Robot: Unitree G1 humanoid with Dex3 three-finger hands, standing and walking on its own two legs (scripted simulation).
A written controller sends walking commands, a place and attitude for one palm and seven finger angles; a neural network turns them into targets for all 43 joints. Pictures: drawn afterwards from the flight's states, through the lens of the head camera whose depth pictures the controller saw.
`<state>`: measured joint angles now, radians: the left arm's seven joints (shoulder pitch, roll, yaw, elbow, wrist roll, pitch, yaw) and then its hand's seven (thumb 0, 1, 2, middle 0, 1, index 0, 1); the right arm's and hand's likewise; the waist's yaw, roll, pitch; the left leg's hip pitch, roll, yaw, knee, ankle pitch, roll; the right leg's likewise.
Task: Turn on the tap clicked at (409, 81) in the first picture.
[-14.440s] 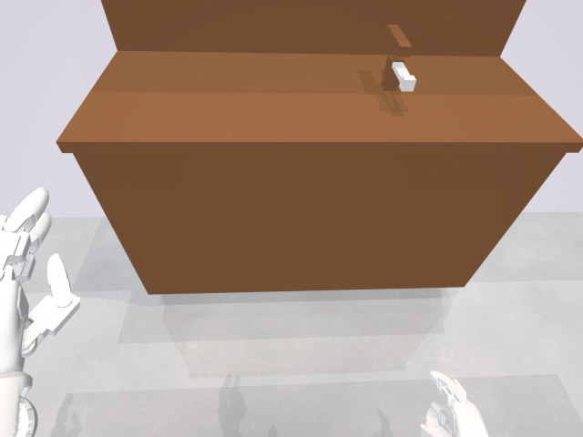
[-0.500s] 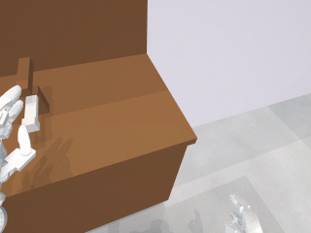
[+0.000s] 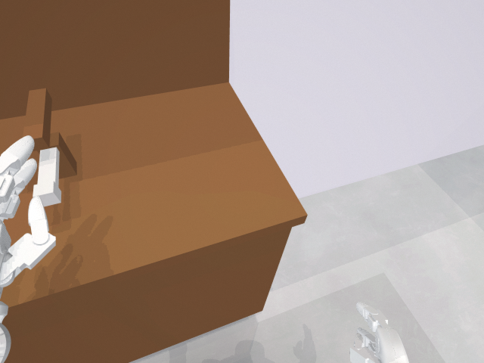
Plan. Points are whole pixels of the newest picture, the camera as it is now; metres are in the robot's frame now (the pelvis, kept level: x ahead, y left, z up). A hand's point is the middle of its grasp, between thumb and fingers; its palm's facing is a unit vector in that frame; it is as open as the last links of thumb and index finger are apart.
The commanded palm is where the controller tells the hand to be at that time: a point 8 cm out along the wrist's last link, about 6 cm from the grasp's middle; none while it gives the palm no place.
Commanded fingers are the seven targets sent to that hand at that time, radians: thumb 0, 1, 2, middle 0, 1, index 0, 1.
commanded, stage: shuffle to correct the standing spot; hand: left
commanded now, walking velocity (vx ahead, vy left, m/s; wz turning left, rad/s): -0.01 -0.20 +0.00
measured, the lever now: (47, 194) +0.33 +0.34 +0.09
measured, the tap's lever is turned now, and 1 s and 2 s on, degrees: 0 0 0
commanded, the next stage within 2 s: none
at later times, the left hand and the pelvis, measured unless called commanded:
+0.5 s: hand (49, 240) +0.22 +0.24 +0.17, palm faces +0.31 -0.85 -0.41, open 7.5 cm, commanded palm +0.16 +0.28 +0.18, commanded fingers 0.00 0.90 0.90 -0.20 -0.30 -0.20 -0.30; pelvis +0.00 +0.00 +0.00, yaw +0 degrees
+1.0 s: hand (58, 235) +0.23 +0.24 +0.16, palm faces +0.31 -0.86 -0.41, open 7.5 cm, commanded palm +0.17 +0.28 +0.18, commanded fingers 0.00 0.90 0.90 -0.20 -0.30 -0.20 -0.30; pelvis +0.01 +0.00 +0.00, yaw +0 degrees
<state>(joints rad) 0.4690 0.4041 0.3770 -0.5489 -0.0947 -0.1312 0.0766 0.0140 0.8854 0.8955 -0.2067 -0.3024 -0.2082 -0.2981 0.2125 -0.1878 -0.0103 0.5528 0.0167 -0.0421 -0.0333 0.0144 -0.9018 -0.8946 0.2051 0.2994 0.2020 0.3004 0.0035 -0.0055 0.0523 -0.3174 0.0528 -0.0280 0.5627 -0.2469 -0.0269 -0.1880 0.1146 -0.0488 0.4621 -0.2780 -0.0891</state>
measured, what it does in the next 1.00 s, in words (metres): stands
